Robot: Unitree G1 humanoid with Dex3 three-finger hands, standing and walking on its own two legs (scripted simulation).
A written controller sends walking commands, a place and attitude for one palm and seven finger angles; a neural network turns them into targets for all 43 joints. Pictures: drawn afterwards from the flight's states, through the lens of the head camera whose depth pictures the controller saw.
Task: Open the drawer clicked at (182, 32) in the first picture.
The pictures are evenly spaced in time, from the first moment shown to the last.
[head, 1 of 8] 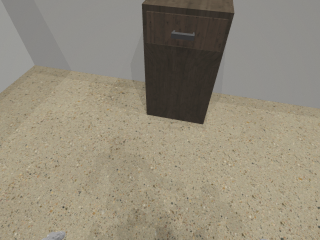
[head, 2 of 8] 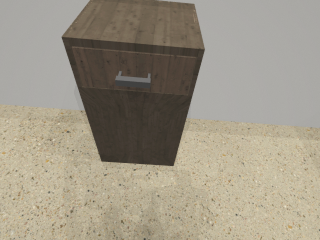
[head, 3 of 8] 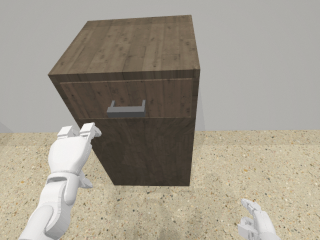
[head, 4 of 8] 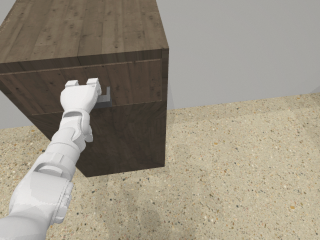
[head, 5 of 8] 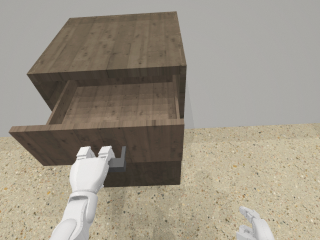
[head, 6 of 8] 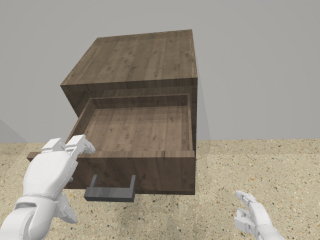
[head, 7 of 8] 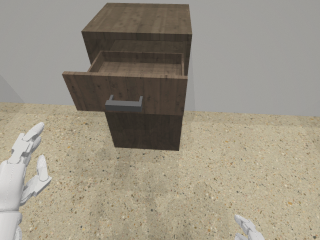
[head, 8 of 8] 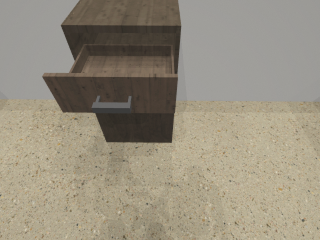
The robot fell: no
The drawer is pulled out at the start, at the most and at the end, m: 0.00 0.30 0.30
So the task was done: yes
